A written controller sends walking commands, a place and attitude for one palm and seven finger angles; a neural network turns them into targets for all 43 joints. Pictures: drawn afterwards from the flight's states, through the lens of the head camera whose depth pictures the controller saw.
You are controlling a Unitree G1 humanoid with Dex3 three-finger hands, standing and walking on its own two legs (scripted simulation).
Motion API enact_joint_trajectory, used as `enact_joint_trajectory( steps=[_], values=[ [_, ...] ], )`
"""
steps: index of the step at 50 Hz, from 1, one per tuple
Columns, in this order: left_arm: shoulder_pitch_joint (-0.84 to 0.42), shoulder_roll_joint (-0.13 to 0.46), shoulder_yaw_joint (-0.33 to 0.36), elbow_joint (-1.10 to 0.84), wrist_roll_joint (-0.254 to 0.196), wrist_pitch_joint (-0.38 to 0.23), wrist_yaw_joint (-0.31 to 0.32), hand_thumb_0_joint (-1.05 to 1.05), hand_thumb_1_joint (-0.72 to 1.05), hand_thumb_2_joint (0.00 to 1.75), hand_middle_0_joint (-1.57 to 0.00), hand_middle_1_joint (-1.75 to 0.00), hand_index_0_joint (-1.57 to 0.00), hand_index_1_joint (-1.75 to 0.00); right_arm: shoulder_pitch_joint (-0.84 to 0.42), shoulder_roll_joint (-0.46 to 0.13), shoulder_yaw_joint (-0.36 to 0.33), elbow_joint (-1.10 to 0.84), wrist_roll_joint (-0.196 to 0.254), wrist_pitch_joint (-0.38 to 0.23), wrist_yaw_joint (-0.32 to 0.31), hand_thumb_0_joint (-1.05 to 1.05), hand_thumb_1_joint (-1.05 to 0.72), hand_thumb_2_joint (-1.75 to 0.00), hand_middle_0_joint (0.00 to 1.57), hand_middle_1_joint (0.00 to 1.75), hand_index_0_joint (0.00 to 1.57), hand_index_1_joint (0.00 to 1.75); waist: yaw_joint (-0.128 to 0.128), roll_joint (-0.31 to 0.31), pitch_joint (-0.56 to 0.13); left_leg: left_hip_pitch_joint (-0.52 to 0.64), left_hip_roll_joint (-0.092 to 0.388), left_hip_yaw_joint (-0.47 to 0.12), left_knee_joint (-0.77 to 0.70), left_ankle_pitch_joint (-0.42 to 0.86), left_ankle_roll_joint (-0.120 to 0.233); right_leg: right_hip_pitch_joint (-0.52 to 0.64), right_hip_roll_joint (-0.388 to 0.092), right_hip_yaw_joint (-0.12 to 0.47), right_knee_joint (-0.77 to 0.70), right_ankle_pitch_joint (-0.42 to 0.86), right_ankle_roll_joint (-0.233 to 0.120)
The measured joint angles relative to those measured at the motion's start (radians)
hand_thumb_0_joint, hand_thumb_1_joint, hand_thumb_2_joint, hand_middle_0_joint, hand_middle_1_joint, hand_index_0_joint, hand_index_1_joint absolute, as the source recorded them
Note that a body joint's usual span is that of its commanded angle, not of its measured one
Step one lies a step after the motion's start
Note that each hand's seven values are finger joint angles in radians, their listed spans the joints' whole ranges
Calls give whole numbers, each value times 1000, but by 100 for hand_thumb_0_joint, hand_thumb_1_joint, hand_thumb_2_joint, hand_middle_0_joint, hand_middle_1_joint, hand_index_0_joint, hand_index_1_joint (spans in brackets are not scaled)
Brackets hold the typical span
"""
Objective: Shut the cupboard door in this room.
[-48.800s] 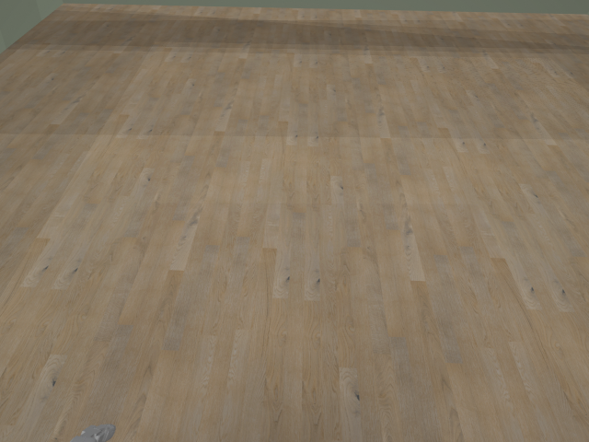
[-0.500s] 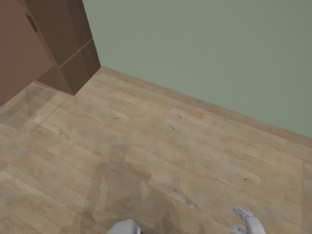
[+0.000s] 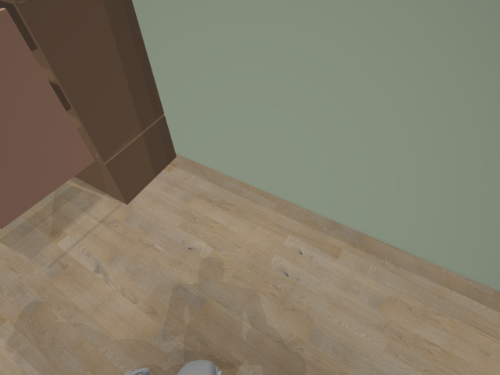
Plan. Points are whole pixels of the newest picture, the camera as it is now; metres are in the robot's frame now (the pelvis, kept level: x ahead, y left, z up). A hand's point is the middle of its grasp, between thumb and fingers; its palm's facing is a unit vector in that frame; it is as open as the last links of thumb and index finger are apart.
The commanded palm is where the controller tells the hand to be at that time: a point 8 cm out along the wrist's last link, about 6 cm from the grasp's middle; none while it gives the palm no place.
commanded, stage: walk to a spot facing it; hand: left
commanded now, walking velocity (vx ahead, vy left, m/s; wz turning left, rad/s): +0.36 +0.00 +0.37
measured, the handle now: out of the picture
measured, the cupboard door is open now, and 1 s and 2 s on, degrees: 86 86 86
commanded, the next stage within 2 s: turn to face it in 0.56 s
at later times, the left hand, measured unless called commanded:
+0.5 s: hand (125, 338) +0.21 +0.26 -0.17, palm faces +0.17 -0.97 -0.16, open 7.4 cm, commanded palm none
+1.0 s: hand (163, 222) +0.47 +0.24 -0.15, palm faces +0.25 -0.94 -0.22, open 7.2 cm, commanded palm none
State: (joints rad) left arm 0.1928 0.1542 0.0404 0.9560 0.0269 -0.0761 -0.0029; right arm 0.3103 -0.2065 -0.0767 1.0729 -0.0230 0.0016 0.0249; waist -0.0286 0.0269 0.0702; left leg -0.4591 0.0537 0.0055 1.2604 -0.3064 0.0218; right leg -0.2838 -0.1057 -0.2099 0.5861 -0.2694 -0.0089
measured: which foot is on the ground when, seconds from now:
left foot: up 0.00-0.26, down 0.28-0.80, up 0.82-1.00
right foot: down 0.00-0.28, up 0.30-0.78, down 0.80-1.00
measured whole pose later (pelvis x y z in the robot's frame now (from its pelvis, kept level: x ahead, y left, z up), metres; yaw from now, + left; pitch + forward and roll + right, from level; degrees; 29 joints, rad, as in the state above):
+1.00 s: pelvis +0.41 +0.04 +0.00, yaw +15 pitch -2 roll +1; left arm 0.12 0.14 0.05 0.97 0.01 -0.03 0.03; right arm 0.29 -0.17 -0.08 1.05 -0.02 0.04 0.01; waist -0.05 0.03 0.10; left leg -0.49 0.07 0.04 1.20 -0.40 -0.04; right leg -0.32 -0.11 -0.25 0.55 -0.20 -0.04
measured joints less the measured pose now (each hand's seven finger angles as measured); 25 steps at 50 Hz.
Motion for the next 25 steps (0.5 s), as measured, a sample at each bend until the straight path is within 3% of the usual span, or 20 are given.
enact_joint_trajectory(
  steps=[3,7,12,14,16,19,21,25],
  values=[
    [58,12,20,41,1,2,16,-1,94,90,-20,-30,-20,-30,-27,11,-3,-24,-2,5,6,1,-92,-90,19,30,19,29,1,-7,-16,-86,36,18,-77,57,-21,74,4,-29,-82,0,6],
    [118,28,18,88,3,6,14,0,94,90,-20,-30,-20,-30,-73,28,1,-51,-2,4,19,1,-92,-90,19,30,19,29,16,-21,-14,-102,63,60,-328,100,-33,164,-1,-69,-162,-13,27],
    [181,33,14,127,1,12,11,0,92,90,-20,-30,-20,-30,-139,34,11,-76,-4,-11,28,1,-92,-90,19,30,19,29,64,-37,9,-28,43,107,-573,80,-8,250,-23,-107,-158,-85,78],
    [216,32,13,143,-3,18,7,0,92,90,-20,-30,-20,-30,-156,32,17,-95,-7,-31,27,1,-92,-90,19,30,19,29,69,-49,10,38,17,126,-660,99,14,247,-58,-104,-62,-153,96],
    [217,34,12,161,-10,41,-1,0,92,90,-20,-30,-20,-30,-174,37,17,-109,-8,-55,15,0,-92,-90,19,30,19,29,62,-64,20,38,-3,134,-598,89,38,149,-78,-13,216,-209,73],
    [180,34,11,171,-11,59,-4,1,92,90,-20,-30,-20,-30,-170,48,23,-105,-2,-68,-6,0,-92,-90,19,30,20,29,61,-65,17,103,-17,144,-622,31,49,-35,-44,97,558,-173,48],
    [143,34,12,159,-6,56,-7,1,92,90,-20,-30,-20,-30,-148,55,21,-93,2,-77,-19,0,-92,-90,19,30,20,29,56,-62,10,166,-31,145,-695,44,42,-126,-42,113,615,-114,45],
    [75,31,16,109,2,55,-8,1,92,90,-20,-30,-20,-30,-90,44,11,-68,6,-86,-34,-2,-95,-89,20,30,20,29,49,-64,-20,282,-57,149,-836,63,50,-259,-50,128,566,-8,60]
  ],
)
